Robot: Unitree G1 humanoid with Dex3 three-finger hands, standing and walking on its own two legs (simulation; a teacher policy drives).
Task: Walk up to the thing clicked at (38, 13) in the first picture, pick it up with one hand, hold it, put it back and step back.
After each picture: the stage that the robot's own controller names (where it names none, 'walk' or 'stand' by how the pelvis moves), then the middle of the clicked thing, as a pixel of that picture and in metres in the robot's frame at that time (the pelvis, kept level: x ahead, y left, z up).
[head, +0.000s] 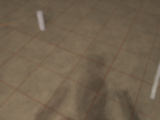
stand; (41, 20) +1.70 +0.56 -0.66
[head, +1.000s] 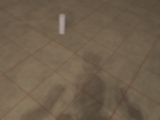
walk; (62, 24) +1.62 +0.22 -0.63
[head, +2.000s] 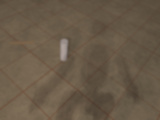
walk; (64, 50) +1.12 +0.16 -0.64
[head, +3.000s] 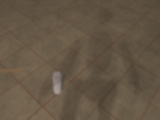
walk; (57, 83) +0.74 +0.19 -0.65
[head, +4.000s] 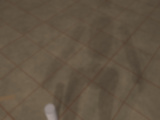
walk; (51, 115) +0.45 +0.21 -0.63
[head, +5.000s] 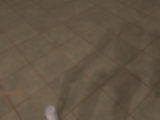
stand; (52, 116) +0.45 +0.25 -0.63
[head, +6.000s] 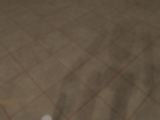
stand; out of the picture +0.40 +0.24 -0.66
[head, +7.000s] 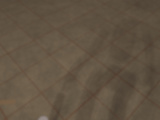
stand; out of the picture +0.40 +0.26 -0.66
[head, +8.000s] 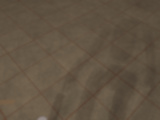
stand; out of the picture +0.39 +0.27 -0.66
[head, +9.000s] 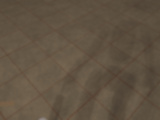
stand; out of the picture +0.39 +0.27 -0.66
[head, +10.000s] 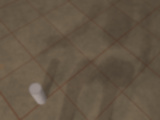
go down; (38, 94) +0.43 +0.26 -0.54
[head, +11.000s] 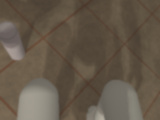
go down; (13, 44) +0.48 +0.29 -0.25
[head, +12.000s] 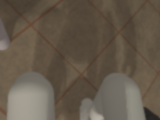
close in; out of the picture +0.47 +0.30 -0.22
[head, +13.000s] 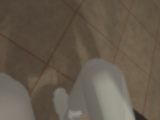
close; out of the picture +0.45 +0.34 -0.16
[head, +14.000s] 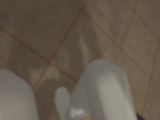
lift; out of the picture +0.42 +0.33 -0.16
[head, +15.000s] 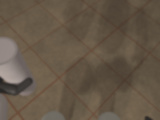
lift; (16, 72) +0.34 +0.21 +0.03
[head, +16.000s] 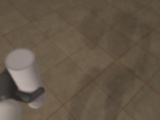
hold; (30, 83) +0.32 +0.18 +0.04
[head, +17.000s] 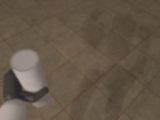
hold; (34, 82) +0.32 +0.17 +0.04
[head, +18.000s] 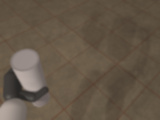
crouch; (34, 82) +0.32 +0.17 +0.04
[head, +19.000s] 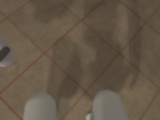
crouch; out of the picture +0.44 +0.27 -0.04
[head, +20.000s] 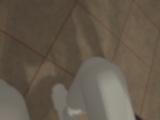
lower; out of the picture +0.44 +0.34 -0.17
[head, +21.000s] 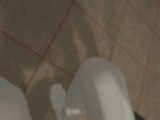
lower; out of the picture +0.45 +0.35 -0.16
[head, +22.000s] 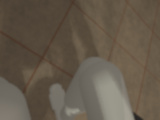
lower; out of the picture +0.45 +0.35 -0.17
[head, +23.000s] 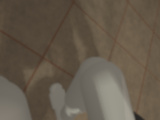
lower; out of the picture +0.45 +0.35 -0.16
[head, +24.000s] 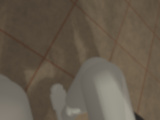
loosen; out of the picture +0.44 +0.35 -0.17
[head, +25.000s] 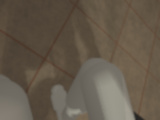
withdraw; out of the picture +0.44 +0.35 -0.17
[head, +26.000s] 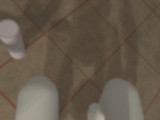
walk; (13, 42) +0.47 +0.29 -0.24
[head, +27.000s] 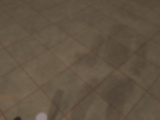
stand; out of the picture +0.41 +0.24 -0.59
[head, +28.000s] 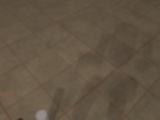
stand; out of the picture +0.41 +0.25 -0.60
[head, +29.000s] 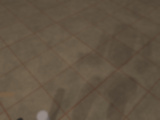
stand; out of the picture +0.41 +0.25 -0.60
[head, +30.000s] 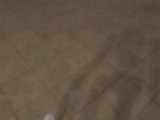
stand; out of the picture +0.42 +0.24 -0.66
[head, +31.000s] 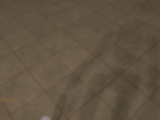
stand; out of the picture +0.40 +0.25 -0.66
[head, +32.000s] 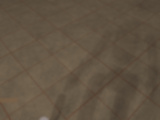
walk; out of the picture +0.39 +0.26 -0.66
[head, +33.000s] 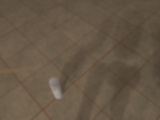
walk; (56, 88) +0.60 +0.26 -0.64
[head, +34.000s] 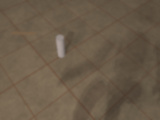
walk; (60, 46) +1.01 +0.20 -0.63
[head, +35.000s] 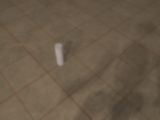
stand; (59, 54) +1.04 +0.25 -0.63
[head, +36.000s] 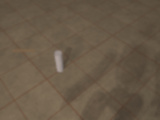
stand; (59, 61) +1.01 +0.25 -0.66
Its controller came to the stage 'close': yes
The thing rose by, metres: 0.68
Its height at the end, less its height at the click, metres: +0.00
